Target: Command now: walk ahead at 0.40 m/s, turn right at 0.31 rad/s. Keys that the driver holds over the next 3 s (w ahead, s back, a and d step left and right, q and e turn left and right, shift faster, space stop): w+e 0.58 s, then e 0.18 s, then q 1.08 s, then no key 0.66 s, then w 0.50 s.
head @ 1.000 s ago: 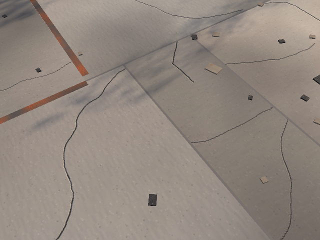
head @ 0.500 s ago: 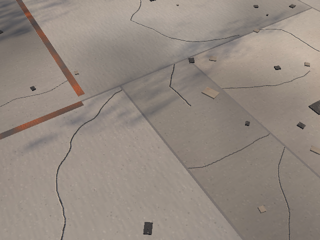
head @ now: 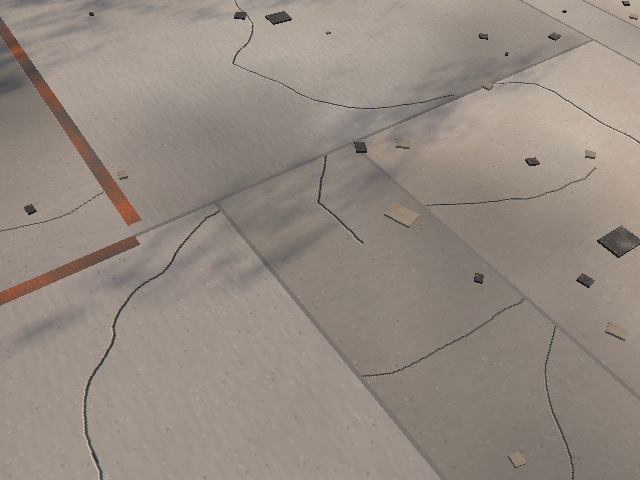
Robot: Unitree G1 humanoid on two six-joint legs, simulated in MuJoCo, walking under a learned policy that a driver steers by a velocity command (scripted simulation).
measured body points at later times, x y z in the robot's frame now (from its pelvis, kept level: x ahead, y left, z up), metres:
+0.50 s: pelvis +0.25 -0.08 +0.00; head +0.27 -0.08 +0.45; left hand +0.42 +0.16 -0.13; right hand +0.29 -0.37 -0.12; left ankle +0.27 +0.10 -0.64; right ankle +0.27 -0.13 -0.74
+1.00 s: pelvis +0.48 -0.10 +0.00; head +0.51 -0.11 +0.44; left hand +0.70 +0.10 -0.13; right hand +0.49 -0.38 -0.12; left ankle +0.60 -0.05 -0.74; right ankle +0.39 -0.22 -0.70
